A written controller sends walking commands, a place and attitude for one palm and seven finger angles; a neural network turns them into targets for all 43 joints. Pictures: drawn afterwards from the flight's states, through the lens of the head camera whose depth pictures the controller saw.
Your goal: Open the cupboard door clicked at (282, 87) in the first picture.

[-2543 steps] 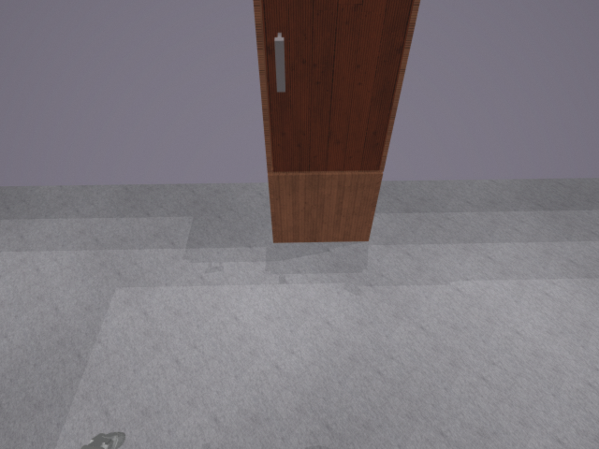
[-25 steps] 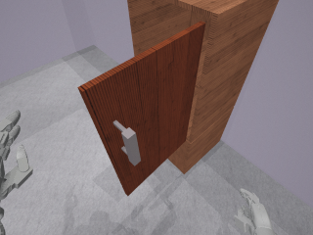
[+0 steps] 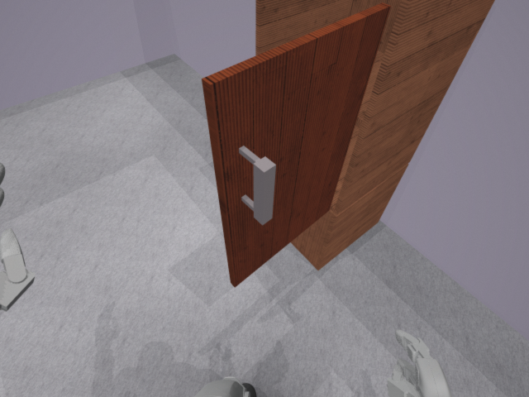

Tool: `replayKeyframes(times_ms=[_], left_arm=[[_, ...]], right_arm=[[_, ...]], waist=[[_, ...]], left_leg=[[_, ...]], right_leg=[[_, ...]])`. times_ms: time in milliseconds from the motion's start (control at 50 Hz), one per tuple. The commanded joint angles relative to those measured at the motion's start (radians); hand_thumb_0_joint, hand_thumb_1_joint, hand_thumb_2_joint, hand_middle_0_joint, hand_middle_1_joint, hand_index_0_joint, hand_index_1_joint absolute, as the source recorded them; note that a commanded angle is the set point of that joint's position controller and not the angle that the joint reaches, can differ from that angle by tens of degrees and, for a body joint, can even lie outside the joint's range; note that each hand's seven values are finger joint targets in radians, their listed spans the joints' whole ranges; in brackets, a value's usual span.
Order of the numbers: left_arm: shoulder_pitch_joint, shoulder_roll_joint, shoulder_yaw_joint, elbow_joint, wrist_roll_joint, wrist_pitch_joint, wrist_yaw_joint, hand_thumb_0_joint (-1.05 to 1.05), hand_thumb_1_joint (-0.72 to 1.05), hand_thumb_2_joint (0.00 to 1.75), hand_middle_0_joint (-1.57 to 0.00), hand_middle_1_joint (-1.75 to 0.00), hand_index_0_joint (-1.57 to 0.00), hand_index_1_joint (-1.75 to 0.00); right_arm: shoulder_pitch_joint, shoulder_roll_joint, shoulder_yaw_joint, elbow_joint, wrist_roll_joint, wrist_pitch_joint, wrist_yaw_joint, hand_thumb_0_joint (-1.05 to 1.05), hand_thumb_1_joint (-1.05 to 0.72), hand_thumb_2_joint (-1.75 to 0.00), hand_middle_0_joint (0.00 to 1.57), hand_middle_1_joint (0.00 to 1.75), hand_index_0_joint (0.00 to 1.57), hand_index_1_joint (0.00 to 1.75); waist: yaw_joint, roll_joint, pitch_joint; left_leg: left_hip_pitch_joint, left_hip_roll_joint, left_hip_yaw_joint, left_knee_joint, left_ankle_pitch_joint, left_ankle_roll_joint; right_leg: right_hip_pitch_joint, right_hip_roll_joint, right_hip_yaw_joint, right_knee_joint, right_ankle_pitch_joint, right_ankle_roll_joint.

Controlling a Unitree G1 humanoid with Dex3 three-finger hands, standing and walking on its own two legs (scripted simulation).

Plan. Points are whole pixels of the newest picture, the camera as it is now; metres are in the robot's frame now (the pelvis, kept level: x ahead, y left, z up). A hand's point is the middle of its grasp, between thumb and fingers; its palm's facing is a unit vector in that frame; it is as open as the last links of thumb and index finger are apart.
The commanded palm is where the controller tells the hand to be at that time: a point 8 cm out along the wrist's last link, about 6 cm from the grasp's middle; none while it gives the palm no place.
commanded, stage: step back with the hand held close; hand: left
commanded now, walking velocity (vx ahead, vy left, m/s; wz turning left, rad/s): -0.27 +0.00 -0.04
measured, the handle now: (254, 186) +0.43 +0.06 +0.07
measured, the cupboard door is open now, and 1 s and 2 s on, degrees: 93 93 93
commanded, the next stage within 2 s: stop stepping back and stand still in 0.40 s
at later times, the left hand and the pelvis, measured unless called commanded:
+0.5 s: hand out of the picture +0.13 +0.27 +0.19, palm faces +0.29 -0.85 -0.43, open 7.4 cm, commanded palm +0.06 +0.31 +0.19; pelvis -0.11 +0.03 +0.02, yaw -5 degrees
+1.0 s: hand out of the picture +0.03 +0.25 +0.18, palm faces +0.31 -0.86 -0.41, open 7.4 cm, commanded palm -0.03 +0.31 +0.19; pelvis -0.20 +0.02 +0.01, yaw -5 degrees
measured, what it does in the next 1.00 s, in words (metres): walks backwards: left foot, then right foot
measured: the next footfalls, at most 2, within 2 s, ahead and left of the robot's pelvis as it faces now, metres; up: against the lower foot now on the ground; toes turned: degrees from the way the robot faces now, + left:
left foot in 0.14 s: +0.07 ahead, +0.09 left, +0.00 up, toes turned +0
right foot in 0.58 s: -0.19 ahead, -0.07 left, +0.00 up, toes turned -6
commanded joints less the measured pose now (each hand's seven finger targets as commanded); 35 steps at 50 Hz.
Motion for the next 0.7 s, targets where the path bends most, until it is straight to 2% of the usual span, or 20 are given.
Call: replayKeyframes(times_ms=[0,40,80,100,120,140,160,180,240,320,420,500,520,540,560,580,600,620,640,680], left_arm=[[-0.066,0.168,0.07,-0.205,0.005,-0.073,0.041,0.0,0.9,0.9,-0.2,-0.3,-0.2,-0.3],[-0.104,0.172,0.068,-0.196,0.011,-0.063,0.05,0.0,0.9,0.9,-0.2,-0.3,-0.2,-0.3],[-0.155,0.195,0.08,-0.203,0.008,-0.06,0.052,0.0,0.9,0.9,-0.2,-0.3,-0.2,-0.3],[-0.174,0.202,0.085,-0.229,0.002,-0.072,0.051,0.0,0.9,0.9,-0.2,-0.3,-0.2,-0.3],[-0.196,0.226,0.108,-0.275,0.013,-0.088,0.056,0.0,0.9,0.9,-0.2,-0.3,-0.2,-0.3],[-0.195,0.226,0.135,-0.291,0.016,-0.101,0.062,0.0,0.9,0.9,-0.2,-0.3,-0.2,-0.3],[-0.155,0.225,0.145,-0.261,0.014,-0.116,0.057,0.0,0.9,0.9,-0.2,-0.3,-0.2,-0.3],[-0.14,0.222,0.153,-0.293,0.012,-0.119,0.055,0.0,0.9,0.9,-0.2,-0.3,-0.2,-0.3],[-0.031,0.181,0.125,-0.333,-0.007,-0.107,0.049,0.0,0.9,0.9,-0.2,-0.3,-0.2,-0.3],[0.035,0.149,0.091,-0.3,-0.024,-0.074,0.038,0.0,0.9,0.9,-0.2,-0.3,-0.2,-0.3],[0.027,0.203,0.122,-0.252,-0.039,-0.053,0.043,0.0,0.9,0.9,-0.2,-0.3,-0.2,-0.3],[0.059,0.232,0.144,-0.281,-0.064,-0.063,0.034,0.0,0.9,0.9,-0.2,-0.3,-0.2,-0.3],[0.089,0.271,0.17,-0.309,-0.066,-0.064,0.031,0.0,0.9,0.9,-0.2,-0.3,-0.2,-0.3],[0.094,0.27,0.157,-0.319,-0.066,-0.071,0.027,0.0,0.9,0.9,-0.2,-0.3,-0.2,-0.3],[0.094,0.298,0.183,-0.302,-0.066,-0.076,0.031,0.0,0.9,0.9,-0.2,-0.3,-0.2,-0.3],[0.085,0.311,0.2,-0.288,-0.067,-0.072,0.037,0.0,0.9,0.9,-0.2,-0.3,-0.2,-0.3],[0.072,0.306,0.21,-0.228,-0.058,-0.062,0.044,0.0,0.9,0.9,-0.2,-0.3,-0.2,-0.3],[0.038,0.251,0.159,-0.208,-0.054,-0.046,0.03,0.0,0.9,0.9,-0.2,-0.3,-0.2,-0.3],[0.033,0.227,0.148,-0.155,-0.043,-0.031,0.034,0.0,0.9,0.9,-0.2,-0.3,-0.2,-0.3],[-0.033,0.197,0.113,-0.049,-0.02,-0.032,0.037,0.0,0.9,0.9,-0.2,-0.3,-0.2,-0.3]], right_arm=[[-0.065,-0.119,-0.063,-0.107,-0.007,-0.059,-0.005,0.0,-0.9,-0.9,0.2,0.3,0.2,0.3],[-0.066,-0.11,-0.053,-0.091,-0.011,-0.06,-0.007,0.0,-0.9,-0.9,0.2,0.3,0.2,0.3],[-0.086,-0.108,-0.032,-0.089,-0.008,-0.06,-0.022,0.0,-0.9,-0.9,0.2,0.3,0.2,0.3],[-0.102,-0.135,-0.034,-0.094,-0.004,-0.069,-0.03,0.0,-0.9,-0.9,0.2,0.3,0.2,0.3],[-0.14,-0.168,-0.047,-0.113,-0.009,-0.083,-0.041,0.0,-0.9,-0.9,0.2,0.3,0.2,0.3],[-0.087,-0.117,-0.043,-0.099,-0.028,-0.106,-0.035,0.0,-0.9,-0.9,0.2,0.3,0.2,0.3],[-0.079,-0.102,-0.053,-0.078,-0.033,-0.126,-0.02,0.0,-0.9,-0.9,0.2,0.3,0.2,0.3],[-0.076,-0.112,-0.06,-0.084,-0.035,-0.132,-0.008,0.0,-0.9,-0.9,0.2,0.3,0.2,0.3],[-0.065,-0.119,-0.075,-0.074,-0.026,-0.141,0.014,0.0,-0.9,-0.9,0.2,0.3,0.2,0.3],[-0.081,-0.121,-0.068,-0.057,-0.023,-0.145,0.027,0.0,-0.9,-0.9,0.2,0.3,0.2,0.3],[-0.09,-0.119,-0.057,-0.059,-0.036,-0.126,0.011,0.0,-0.9,-0.9,0.2,0.3,0.2,0.3],[-0.088,-0.108,-0.05,-0.076,-0.037,-0.099,0.013,0.0,-0.9,-0.9,0.2,0.3,0.2,0.3],[-0.087,-0.102,-0.048,-0.09,-0.033,-0.089,0.013,0.0,-0.9,-0.9,0.2,0.3,0.2,0.3],[-0.091,-0.098,-0.039,-0.094,-0.023,-0.077,0.013,0.0,-0.9,-0.9,0.2,0.3,0.2,0.3],[-0.103,-0.098,-0.036,-0.086,-0.02,-0.065,0.015,0.0,-0.9,-0.9,0.2,0.3,0.2,0.3],[-0.129,-0.107,-0.035,-0.084,-0.021,-0.067,0.011,0.0,-0.9,-0.9,0.2,0.3,0.2,0.3],[-0.111,-0.111,-0.031,-0.077,-0.03,-0.076,0.01,0.0,-0.9,-0.9,0.2,0.3,0.2,0.3],[-0.088,-0.12,-0.046,-0.062,0.0,-0.074,0.012,0.0,-0.9,-0.9,0.2,0.3,0.2,0.3],[-0.083,-0.107,-0.04,-0.059,0.01,-0.079,0.003,0.0,-0.9,-0.9,0.2,0.3,0.2,0.3],[-0.112,-0.099,-0.022,-0.051,0.009,-0.085,-0.018,0.0,-0.9,-0.9,0.2,0.3,0.2,0.3]], waist=[[-0.026,-0.241,-0.121],[-0.032,-0.235,-0.118],[-0.042,-0.13,-0.067],[-0.033,0.044,-0.045],[-0.017,0.294,-0.04],[-0.013,0.333,-0.112],[-0.017,0.243,-0.178],[-0.02,0.225,-0.192],[-0.011,0.094,-0.254],[-0.022,0.203,-0.255],[-0.024,0.214,-0.251],[-0.009,0.216,-0.309],[-0.011,0.164,-0.337],[-0.016,0.059,-0.298],[-0.014,-0.104,-0.247],[0.003,-0.161,-0.206],[-0.005,-0.104,-0.174],[-0.01,-0.231,-0.207],[-0.033,-0.213,-0.163],[-0.028,-0.147,-0.119]], left_leg=[[0.229,-0.002,-0.082,0.35,-0.183,-0.071],[0.213,0.023,-0.107,0.319,-0.208,-0.056],[0.215,0.016,-0.069,-0.054,-0.119,-0.058],[0.156,0.075,-0.144,-0.235,-0.098,-0.039],[0.009,0.261,-0.371,-0.348,-0.064,0.027],[0.021,0.354,-0.471,-0.381,0.065,0.092],[0.024,0.38,-0.444,-0.41,-0.065,0.104],[0.024,0.363,-0.456,-0.39,-0.058,0.102],[0.251,0.309,-0.308,-0.269,0.311,0.094],[0.333,0.279,-0.255,-0.329,0.301,0.056],[0.264,0.244,-0.23,-0.478,-0.022,0.012],[0.243,0.169,-0.121,-0.446,-0.032,-0.087],[0.281,0.113,-0.071,-0.366,-0.019,-0.113],[0.325,0.047,-0.005,-0.185,-0.033,-0.115],[0.333,0.019,-0.021,0.063,-0.039,-0.108],[0.23,0.002,-0.065,0.288,-0.115,-0.103],[0.107,0.026,-0.098,0.383,-0.145,-0.097],[-0.007,-0.015,-0.121,0.422,-0.134,-0.098],[-0.07,0.032,-0.115,0.347,-0.095,-0.087],[-0.025,0.036,-0.041,0.138,-0.062,-0.065]], right_leg=[[-0.301,-0.314,0.366,-0.358,-0.309,-0.177],[-0.264,-0.298,0.28,-0.299,-0.112,-0.153],[-0.186,-0.174,0.144,-0.17,-0.011,-0.063],[-0.141,-0.086,0.09,-0.027,-0.017,-0.021],[-0.073,-0.003,0.022,0.186,-0.117,0.018],[-0.072,0.035,0.049,0.408,-0.275,0.011],[-0.037,0.042,0.093,0.559,-0.295,0.002],[-0.047,0.038,0.101,0.601,-0.293,0.001],[-0.136,0.034,0.065,0.524,-0.254,0.016],[-0.12,0.049,0.006,0.379,-0.265,0.027],[0.043,0.087,-0.052,0.15,-0.297,0.004],[0.245,0.084,-0.091,-0.211,-0.159,-0.044],[0.253,0.049,-0.071,-0.307,-0.091,-0.059],[0.139,-0.055,0.006,-0.374,-0.046,-0.086],[-0.057,-0.216,0.139,-0.425,-0.093,-0.122],[-0.144,-0.345,0.258,-0.432,-0.098,-0.176],[-0.119,-0.379,0.242,-0.396,-0.015,-0.206],[0.01,-0.306,0.214,-0.316,0.111,-0.162],[0.119,-0.275,0.131,-0.243,0.311,-0.136],[0.18,-0.233,0.099,-0.197,0.471,-0.103]])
